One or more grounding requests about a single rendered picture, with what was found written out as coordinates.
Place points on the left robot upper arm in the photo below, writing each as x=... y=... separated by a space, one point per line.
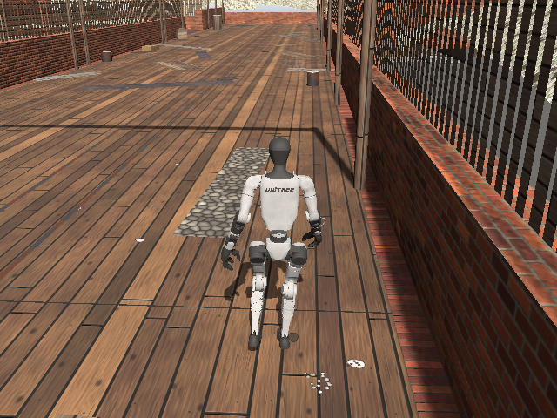
x=251 y=184

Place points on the robot right foot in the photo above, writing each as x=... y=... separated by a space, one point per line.
x=283 y=342

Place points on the right robot upper arm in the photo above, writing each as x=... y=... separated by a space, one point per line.
x=306 y=184

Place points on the robot left forearm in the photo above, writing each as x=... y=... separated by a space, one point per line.
x=234 y=233

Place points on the left robot hand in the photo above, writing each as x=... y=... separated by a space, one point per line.
x=225 y=257

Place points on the robot head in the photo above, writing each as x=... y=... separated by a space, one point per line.
x=279 y=149

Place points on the robot right forearm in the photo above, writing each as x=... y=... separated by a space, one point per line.
x=315 y=226

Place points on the right robot hand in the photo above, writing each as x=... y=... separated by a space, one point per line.
x=309 y=235

